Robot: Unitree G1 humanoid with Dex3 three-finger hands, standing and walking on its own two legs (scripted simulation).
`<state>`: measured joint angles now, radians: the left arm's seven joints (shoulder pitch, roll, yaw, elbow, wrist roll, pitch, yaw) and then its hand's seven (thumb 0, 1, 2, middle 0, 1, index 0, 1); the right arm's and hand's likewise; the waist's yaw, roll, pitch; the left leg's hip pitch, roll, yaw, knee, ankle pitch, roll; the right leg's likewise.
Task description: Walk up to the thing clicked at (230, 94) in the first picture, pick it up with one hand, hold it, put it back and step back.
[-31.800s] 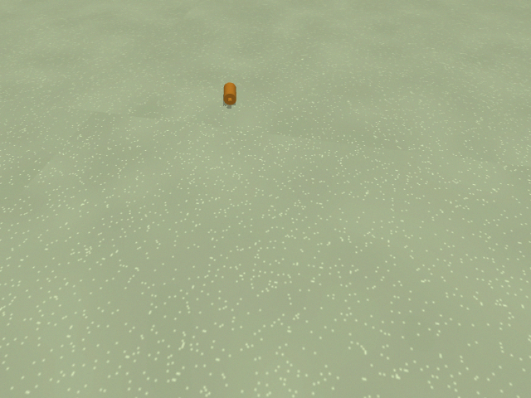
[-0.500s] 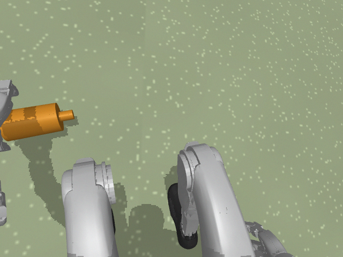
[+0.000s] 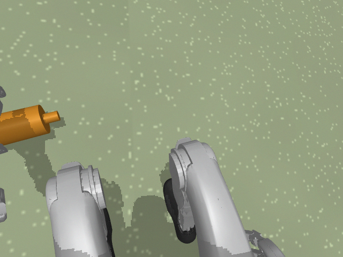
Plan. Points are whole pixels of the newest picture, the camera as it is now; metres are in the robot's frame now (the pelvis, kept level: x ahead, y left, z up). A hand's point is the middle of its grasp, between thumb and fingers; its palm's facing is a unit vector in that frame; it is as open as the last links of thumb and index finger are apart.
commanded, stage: close in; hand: left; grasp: from above
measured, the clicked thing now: (24, 124) +0.46 +0.30 -0.28
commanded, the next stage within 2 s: rest palm in 0.06 s
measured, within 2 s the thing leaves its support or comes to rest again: neither
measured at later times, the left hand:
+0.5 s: hand (9, 125) +0.45 +0.31 -0.23, palm faces -0.41 -0.11 -0.90, open 13.9 cm
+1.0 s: hand (13, 129) +0.44 +0.31 -0.24, palm faces -0.44 -0.12 -0.89, open 12.9 cm
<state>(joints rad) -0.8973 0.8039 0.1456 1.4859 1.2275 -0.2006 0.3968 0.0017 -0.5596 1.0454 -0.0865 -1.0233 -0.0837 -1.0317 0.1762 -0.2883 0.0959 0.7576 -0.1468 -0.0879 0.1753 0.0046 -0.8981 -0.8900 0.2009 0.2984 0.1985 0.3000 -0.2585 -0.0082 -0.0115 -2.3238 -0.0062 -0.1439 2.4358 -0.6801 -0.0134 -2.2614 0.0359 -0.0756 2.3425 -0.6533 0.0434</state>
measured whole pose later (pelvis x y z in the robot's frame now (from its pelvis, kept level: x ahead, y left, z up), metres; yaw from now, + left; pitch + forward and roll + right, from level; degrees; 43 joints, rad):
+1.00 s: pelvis +0.00 +0.01 -0.03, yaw -4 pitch +27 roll -12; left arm -0.94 0.95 0.19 1.71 1.35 -0.31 0.62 0.00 -0.39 1.07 -0.18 -0.99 -0.16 -1.02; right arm 0.11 -0.32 0.20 0.75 -0.27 -0.17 0.24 0.00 -0.89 -0.89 0.20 0.30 0.20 0.30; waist -0.33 -0.11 0.08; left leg -2.34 -0.01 -0.22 2.57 -0.72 -0.01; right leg -2.25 0.06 -0.14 2.41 -0.66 0.06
